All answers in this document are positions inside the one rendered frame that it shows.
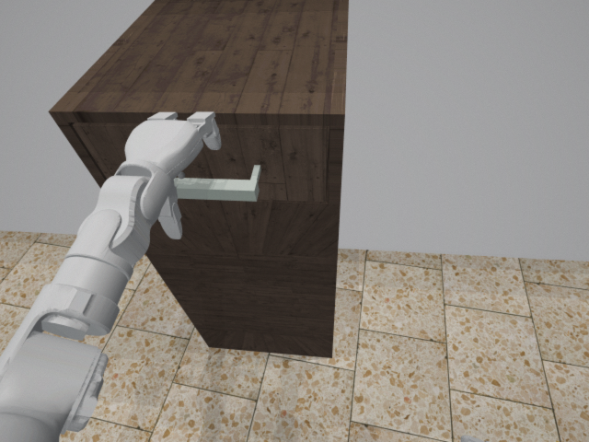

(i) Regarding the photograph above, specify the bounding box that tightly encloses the left robot upper arm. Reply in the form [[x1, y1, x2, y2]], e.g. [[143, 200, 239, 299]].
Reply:
[[0, 331, 109, 442]]

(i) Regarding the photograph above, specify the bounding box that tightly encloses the cabinet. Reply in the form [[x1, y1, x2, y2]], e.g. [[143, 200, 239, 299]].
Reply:
[[49, 0, 349, 358]]

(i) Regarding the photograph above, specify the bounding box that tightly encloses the drawer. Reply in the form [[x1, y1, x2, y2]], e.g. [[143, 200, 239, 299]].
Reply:
[[73, 122, 330, 202]]

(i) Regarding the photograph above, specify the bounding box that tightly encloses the handle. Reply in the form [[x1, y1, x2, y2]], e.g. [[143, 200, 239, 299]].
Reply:
[[174, 165, 261, 202]]

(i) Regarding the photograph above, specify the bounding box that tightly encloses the robot left forearm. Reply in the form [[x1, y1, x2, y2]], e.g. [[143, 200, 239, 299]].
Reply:
[[0, 159, 172, 382]]

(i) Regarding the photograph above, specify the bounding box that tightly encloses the robot left hand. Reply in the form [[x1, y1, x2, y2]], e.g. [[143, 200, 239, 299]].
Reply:
[[125, 111, 221, 239]]

